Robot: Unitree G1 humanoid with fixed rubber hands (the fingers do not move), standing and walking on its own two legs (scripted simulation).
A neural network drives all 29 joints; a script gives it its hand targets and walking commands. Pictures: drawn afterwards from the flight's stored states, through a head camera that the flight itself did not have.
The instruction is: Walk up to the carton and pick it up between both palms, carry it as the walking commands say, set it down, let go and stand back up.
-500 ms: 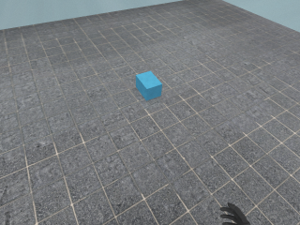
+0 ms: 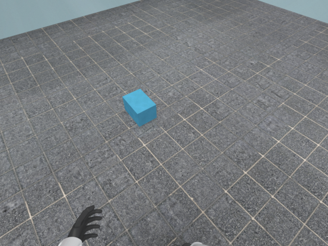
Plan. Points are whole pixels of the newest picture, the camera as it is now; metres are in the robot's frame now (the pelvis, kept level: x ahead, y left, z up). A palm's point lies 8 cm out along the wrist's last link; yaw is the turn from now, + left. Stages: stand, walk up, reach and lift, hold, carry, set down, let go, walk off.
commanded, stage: walk up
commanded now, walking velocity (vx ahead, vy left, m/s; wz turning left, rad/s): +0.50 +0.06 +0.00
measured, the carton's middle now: (139, 107) +1.23 +0.11 -0.68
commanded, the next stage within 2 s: none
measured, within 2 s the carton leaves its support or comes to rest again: neither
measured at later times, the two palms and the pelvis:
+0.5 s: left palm out of the picture +0.12 +0.27 -0.10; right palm (208, 152) +0.41 -0.17 -0.09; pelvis +0.24 +0.04 +0.02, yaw -1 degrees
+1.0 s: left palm (91, 105) +0.67 +0.24 -0.09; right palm (212, 174) +0.34 -0.17 -0.10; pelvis +0.48 +0.04 +0.02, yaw -1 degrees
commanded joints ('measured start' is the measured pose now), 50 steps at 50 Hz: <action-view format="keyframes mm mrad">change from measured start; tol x16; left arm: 1 524 336 82 110 1 -9 31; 6 281 99 18 119 -11 -17 44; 28 486 43 5 93 -19 -16 44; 45 -26 29 -19 -11 -16 44 -22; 50 33 66 0 -10 -1 15 5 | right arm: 1 76 -48 -22 -82 16 -8 1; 21 -562 -75 -8 -249 -4 56 91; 24 -496 -79 -11 -231 -23 30 67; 28 36 -333 -83 -73 -9 5 17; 32 -247 -155 -32 -132 -1 -19 27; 50 -15 -157 -28 -16 3 -4 6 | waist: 1 207 -333 -342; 4 122 -62 -86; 23 146 -253 42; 28 -39 375 -296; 30 29 27 -95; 50 65 124 66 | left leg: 1 -618 -88 -49 682 -91 64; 5 -573 45 -143 744 248 49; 17 -647 15 -31 251 451 -6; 25 -170 -72 81 -37 323 35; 27 207 236 -283 -89 174 113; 29 154 379 -683 -309 26 239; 31 -51 299 -460 -264 357 195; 37 -131 184 -165 -318 555 128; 50 -97 150 -69 -229 600 156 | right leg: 1 760 -477 757 -266 -275 -150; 7 239 -244 298 -285 30 -63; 23 339 -191 68 -348 17 -65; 26 186 -116 20 99 97 -32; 28 -201 39 65 655 -457 9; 30 -283 -63 152 786 -261 7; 43 -197 -48 42 220 93 54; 50 133 21 -38 -11 -49 28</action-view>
